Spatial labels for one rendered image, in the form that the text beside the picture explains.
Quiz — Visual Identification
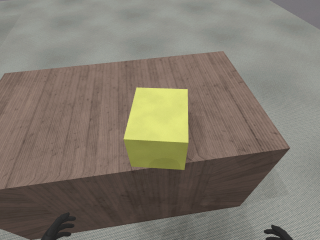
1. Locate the robot right hand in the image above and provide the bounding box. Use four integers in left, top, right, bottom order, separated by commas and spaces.
264, 225, 293, 240

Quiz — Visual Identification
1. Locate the robot left hand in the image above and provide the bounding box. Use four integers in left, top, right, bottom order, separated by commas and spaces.
41, 212, 76, 240

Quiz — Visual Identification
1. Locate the pedestal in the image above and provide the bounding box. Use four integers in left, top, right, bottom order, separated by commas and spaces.
0, 51, 290, 240

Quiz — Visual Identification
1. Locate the carton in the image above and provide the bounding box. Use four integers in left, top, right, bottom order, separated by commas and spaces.
123, 87, 189, 170

